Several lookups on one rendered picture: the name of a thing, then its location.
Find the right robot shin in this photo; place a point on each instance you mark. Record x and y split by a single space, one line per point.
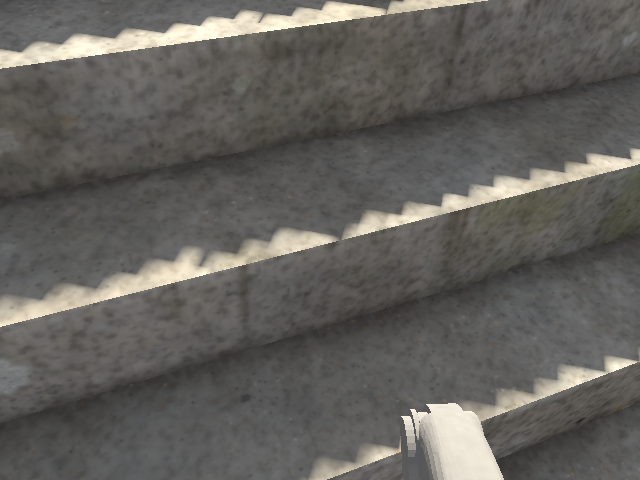
476 417

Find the robot right thigh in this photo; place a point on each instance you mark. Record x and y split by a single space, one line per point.
445 443

